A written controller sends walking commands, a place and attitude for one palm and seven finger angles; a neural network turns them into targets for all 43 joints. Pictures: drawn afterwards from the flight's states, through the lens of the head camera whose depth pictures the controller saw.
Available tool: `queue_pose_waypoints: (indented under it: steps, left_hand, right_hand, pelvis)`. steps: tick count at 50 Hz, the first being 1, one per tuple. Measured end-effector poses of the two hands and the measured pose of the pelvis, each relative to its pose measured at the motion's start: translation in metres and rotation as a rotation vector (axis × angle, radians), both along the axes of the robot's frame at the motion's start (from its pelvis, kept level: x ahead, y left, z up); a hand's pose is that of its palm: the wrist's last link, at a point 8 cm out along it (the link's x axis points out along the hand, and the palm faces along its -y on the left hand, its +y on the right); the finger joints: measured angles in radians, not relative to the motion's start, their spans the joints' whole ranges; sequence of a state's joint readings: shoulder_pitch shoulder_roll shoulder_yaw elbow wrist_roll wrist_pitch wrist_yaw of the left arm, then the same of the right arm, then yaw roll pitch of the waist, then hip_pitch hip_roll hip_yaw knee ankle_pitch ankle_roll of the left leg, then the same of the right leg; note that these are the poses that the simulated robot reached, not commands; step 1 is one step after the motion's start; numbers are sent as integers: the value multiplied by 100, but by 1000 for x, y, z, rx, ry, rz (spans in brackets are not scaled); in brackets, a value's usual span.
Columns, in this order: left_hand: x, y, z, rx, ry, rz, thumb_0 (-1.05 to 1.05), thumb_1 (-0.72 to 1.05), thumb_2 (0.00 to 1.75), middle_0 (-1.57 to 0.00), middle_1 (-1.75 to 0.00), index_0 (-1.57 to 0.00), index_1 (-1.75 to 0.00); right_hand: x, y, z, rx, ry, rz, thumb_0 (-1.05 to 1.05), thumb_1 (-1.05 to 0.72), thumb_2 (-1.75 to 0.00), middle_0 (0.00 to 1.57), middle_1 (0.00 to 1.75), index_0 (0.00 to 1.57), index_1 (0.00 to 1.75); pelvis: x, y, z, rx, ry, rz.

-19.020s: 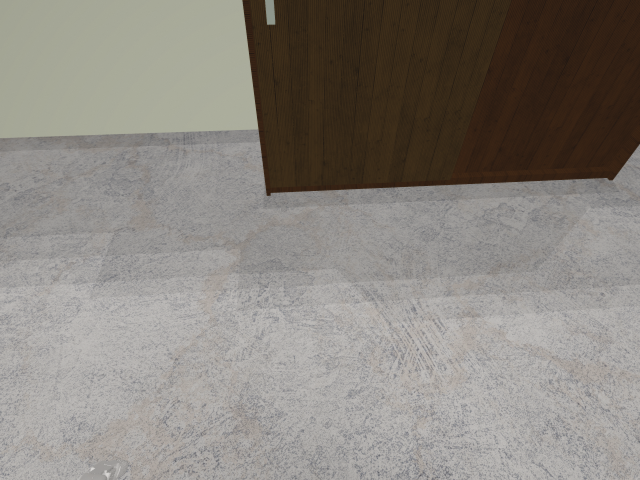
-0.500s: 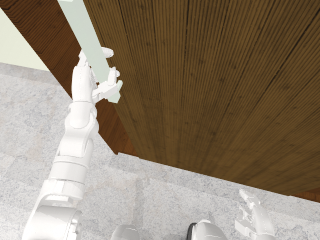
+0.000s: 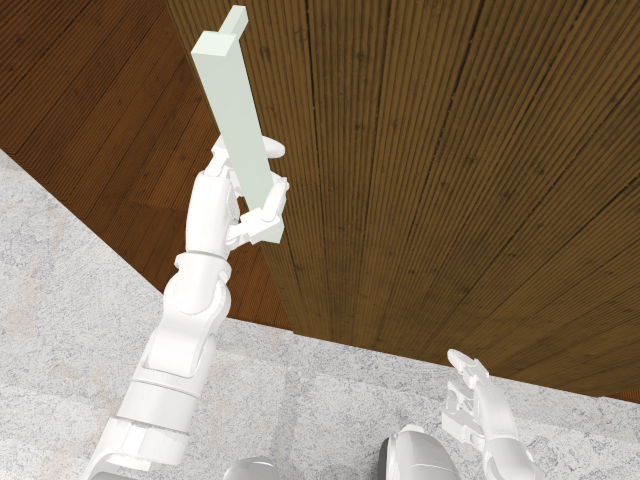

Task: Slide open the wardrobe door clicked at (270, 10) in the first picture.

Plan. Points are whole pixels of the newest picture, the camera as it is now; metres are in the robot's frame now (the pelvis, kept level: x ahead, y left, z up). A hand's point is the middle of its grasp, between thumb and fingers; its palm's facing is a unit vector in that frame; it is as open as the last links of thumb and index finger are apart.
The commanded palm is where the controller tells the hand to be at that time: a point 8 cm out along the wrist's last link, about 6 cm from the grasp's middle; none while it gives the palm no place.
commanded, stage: step sideways, sliding the door along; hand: left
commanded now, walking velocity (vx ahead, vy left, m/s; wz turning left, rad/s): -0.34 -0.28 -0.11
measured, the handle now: (258, 150) +0.41 +0.13 +0.15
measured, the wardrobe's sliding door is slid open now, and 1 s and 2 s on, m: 0.36 0.65 0.70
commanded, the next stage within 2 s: stop walking and hold the door there in 1.36 s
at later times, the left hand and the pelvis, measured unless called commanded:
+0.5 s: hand (423, 240) +0.34 -0.05 +0.11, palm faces +0.01 -0.99 -0.13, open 6.5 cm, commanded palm +0.32 -0.02 +0.12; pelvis -0.06 -0.15 +0.00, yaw -5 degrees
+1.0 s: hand (576, 262) +0.34 -0.19 +0.11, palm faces +0.16 -0.98 -0.10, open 6.4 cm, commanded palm +0.31 -0.19 +0.12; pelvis -0.10 -0.33 -0.01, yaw -4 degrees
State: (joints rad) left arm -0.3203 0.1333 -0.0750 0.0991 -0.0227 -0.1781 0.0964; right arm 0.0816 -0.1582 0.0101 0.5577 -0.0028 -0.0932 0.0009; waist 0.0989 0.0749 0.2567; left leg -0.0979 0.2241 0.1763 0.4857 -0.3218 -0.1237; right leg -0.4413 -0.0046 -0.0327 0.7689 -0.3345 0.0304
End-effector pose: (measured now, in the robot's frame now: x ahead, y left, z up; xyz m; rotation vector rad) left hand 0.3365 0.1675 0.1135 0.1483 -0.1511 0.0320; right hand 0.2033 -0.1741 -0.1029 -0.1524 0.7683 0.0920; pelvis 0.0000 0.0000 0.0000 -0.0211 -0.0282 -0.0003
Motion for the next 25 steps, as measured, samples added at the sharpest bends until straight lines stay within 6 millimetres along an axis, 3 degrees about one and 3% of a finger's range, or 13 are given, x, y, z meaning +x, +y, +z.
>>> queue_pose_waypoints:
  steps: [6,12,19,21,25]
  left_hand:
    - [-4,-43,1,71,-14,54,-5,63,79,-45,-140,-26,-140]
    - [-10,-89,3,50,43,80,-2,69,80,-45,-140,-17,-140]
    - [-11,-129,1,6,26,4,0,71,77,-44,-140,-18,-140]
    - [-11,-138,0,-7,9,-24,-1,71,77,-44,-140,-19,-140]
    - [-13,-159,3,-16,47,-26,1,70,76,-43,-138,-20,-140]
  right_hand:
    - [-6,-54,-23,65,-3,-55,1,-90,-90,21,30,20,30]
    - [-25,-121,-19,-4,2,-140,1,-90,-90,20,30,20,30]
    - [-79,-185,0,-104,15,-243,1,-91,-90,20,30,19,30]
    - [-99,-200,0,-135,14,-268,1,-91,-90,20,30,19,30]
    - [-138,-223,-1,-150,104,-285,1,-91,-90,20,30,19,30]
  pelvis:
    - [3,-58,-17,10,-23,-4]
    - [-21,-86,-3,82,29,-36]
    - [-43,-115,-5,81,59,-75]
    - [-50,-123,-11,64,50,-75]
    - [-56,-148,-2,28,13,-82]
